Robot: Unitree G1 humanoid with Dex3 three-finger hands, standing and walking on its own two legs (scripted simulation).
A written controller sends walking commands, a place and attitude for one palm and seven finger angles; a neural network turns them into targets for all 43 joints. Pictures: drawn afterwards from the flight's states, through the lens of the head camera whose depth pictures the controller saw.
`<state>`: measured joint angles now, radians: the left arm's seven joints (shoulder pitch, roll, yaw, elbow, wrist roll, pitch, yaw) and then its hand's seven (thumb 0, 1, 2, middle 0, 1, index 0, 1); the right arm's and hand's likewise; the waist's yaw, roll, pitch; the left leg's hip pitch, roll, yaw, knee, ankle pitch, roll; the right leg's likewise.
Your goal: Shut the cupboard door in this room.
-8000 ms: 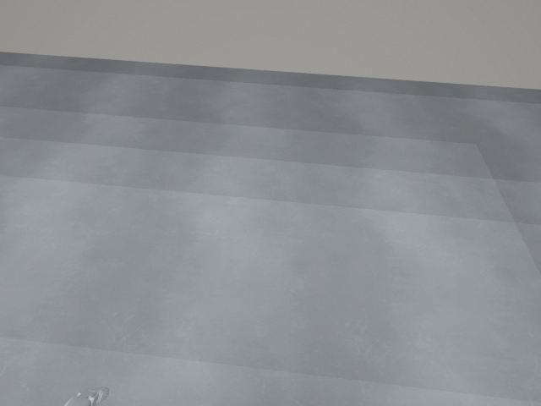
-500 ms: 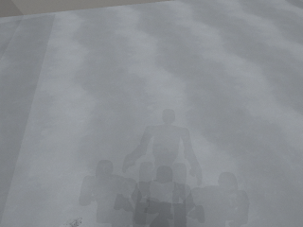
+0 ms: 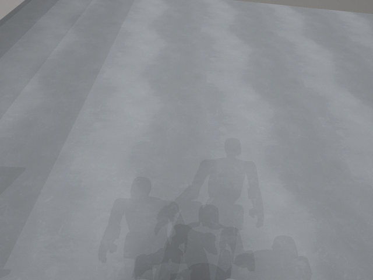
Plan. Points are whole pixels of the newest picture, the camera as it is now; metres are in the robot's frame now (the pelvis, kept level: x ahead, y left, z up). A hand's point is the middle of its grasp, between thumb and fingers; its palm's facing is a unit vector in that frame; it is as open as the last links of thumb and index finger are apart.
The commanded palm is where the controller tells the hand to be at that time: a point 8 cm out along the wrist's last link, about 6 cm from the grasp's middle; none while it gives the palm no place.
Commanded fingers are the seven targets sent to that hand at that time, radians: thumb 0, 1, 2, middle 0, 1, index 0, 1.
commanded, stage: turn or walk to find it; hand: left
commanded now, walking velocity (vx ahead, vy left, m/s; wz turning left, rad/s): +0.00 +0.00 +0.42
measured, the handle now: out of the picture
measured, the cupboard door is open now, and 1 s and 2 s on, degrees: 92 92 92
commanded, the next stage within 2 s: none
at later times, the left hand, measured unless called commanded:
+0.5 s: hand out of the picture +0.03 +0.17 -0.13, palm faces +0.22 -0.94 -0.27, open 7.4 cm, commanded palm none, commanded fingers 0.00 0.90 0.90 -0.20 -0.30 -0.20 -0.30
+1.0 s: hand out of the picture -0.14 +0.21 -0.16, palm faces +0.45 -0.86 -0.24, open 7.4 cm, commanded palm none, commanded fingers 0.00 0.90 0.90 -0.20 -0.30 -0.20 -0.30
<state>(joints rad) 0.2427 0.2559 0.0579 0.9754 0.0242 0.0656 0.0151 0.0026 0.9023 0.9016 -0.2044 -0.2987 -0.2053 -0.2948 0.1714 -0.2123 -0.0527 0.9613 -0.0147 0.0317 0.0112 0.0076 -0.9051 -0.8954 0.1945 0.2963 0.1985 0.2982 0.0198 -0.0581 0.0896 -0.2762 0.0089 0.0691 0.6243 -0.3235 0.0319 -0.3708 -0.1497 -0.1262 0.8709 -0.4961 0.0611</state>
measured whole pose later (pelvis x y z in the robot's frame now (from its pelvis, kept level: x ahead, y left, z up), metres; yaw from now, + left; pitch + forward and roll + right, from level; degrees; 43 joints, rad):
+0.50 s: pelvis -0.03 -0.04 +0.01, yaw +13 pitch -2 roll +2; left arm 0.18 0.16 0.03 0.90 0.02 0.02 0.01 0.00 0.90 0.90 -0.20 -0.30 -0.20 -0.29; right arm 0.23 -0.24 -0.09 0.98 -0.02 0.08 0.02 0.01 -0.90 -0.90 0.20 0.30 0.20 0.30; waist -0.02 0.05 0.06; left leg -0.48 -0.05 -0.05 1.05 -0.41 -0.02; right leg -0.23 -0.06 -0.10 0.55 -0.28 -0.02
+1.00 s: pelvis -0.08 +0.00 +0.01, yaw +25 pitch -1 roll -1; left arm 0.23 0.27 0.06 0.99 0.02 0.07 0.00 0.01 0.91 0.90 -0.20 -0.30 -0.20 -0.29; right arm 0.16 -0.19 -0.03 0.96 -0.02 0.02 0.00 0.01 -0.90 -0.90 0.20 0.30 0.20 0.30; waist 0.02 -0.03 0.07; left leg -0.23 0.00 0.02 0.51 -0.27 0.03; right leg -0.45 -0.09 -0.06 1.04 -0.43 0.08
